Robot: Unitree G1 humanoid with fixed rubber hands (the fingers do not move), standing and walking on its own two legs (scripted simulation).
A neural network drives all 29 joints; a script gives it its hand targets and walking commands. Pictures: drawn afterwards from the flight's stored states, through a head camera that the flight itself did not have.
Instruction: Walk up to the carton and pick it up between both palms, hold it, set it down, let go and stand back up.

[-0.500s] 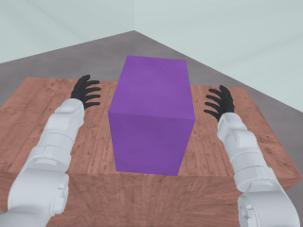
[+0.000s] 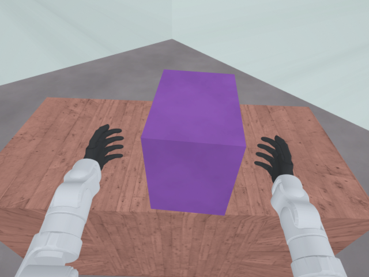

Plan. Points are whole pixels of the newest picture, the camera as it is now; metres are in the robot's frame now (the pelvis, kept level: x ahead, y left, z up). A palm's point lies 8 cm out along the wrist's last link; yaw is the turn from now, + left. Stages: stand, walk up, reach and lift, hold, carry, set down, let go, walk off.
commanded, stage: set down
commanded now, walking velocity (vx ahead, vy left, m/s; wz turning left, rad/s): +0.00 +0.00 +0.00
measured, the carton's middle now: (193, 140) +0.52 -0.03 +0.01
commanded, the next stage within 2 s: none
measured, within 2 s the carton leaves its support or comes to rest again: neither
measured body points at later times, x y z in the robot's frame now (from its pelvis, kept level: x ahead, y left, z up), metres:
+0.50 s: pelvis +0.02 +0.00 +0.00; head +0.01 +0.01 +0.45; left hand +0.31 +0.21 +0.04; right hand +0.29 -0.21 +0.05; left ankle +0.02 +0.11 -0.74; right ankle +0.03 -0.09 -0.74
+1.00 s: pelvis +0.03 +0.00 +0.00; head +0.01 +0.01 +0.45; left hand +0.29 +0.21 +0.01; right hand +0.26 -0.21 +0.01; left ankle +0.02 +0.11 -0.74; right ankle +0.03 -0.10 -0.74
